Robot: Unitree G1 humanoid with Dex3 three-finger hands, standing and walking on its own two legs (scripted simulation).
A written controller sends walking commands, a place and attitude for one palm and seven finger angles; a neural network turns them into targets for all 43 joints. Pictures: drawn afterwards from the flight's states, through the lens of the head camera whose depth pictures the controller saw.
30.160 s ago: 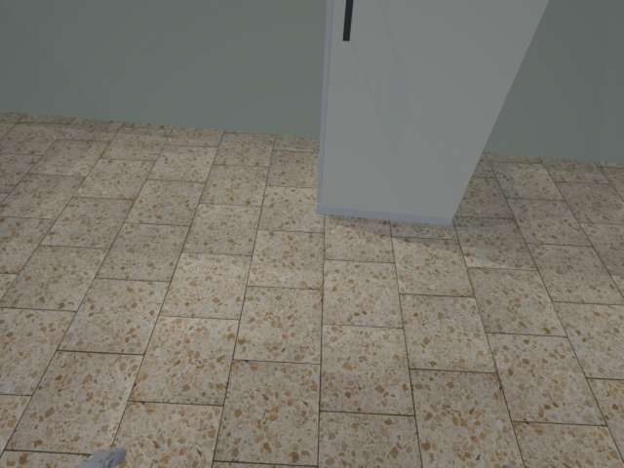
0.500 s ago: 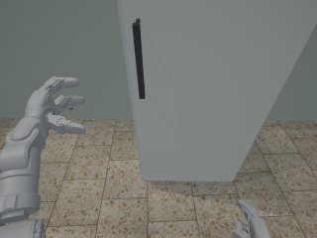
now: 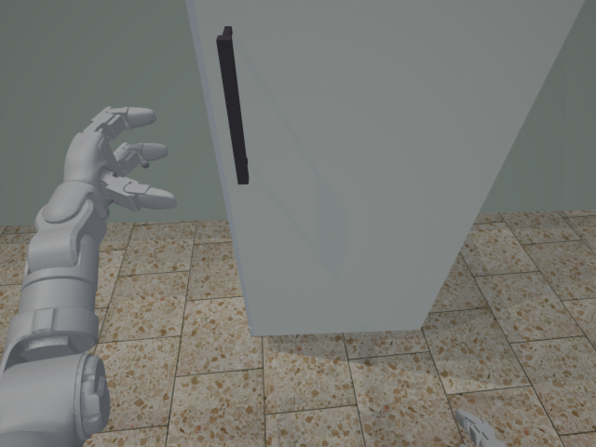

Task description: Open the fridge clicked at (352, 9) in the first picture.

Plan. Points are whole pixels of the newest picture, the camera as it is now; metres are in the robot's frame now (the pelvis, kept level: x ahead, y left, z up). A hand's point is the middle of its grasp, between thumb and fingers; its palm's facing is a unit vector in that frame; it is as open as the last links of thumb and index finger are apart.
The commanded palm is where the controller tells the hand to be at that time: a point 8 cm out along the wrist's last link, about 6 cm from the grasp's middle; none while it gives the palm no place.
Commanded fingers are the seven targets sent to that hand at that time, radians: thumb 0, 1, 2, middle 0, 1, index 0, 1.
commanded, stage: move the hooked fingers beside the handle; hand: left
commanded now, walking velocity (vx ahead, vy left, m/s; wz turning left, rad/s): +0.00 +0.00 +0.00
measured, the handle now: (236, 113) +0.59 +0.13 +0.18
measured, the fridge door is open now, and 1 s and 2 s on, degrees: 0 0 0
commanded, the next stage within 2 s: none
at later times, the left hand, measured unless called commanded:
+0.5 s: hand (193, 132) +0.51 +0.18 +0.18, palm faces +0.09 -1.00 +0.02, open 14.0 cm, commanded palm +0.49 +0.24 +0.19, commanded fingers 0.00 -0.50 0.30 -0.30 -1.20 -0.30 -1.20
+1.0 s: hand (182, 133) +0.50 +0.19 +0.19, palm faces +0.08 -1.00 +0.01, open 14.0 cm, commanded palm +0.48 +0.24 +0.18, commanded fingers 0.00 -0.50 0.30 -0.30 -1.20 -0.30 -1.20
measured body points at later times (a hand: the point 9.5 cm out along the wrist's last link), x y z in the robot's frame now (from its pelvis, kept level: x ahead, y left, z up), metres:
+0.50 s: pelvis +0.00 +0.01 -0.01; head +0.05 +0.01 +0.44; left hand +0.50 +0.24 +0.19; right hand +0.01 -0.26 -0.13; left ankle +0.05 +0.11 -0.73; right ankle -0.04 -0.07 -0.73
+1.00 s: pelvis +0.02 +0.01 -0.01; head +0.05 +0.01 +0.44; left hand +0.49 +0.25 +0.19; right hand +0.05 -0.26 -0.12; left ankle +0.05 +0.10 -0.73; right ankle -0.04 -0.07 -0.73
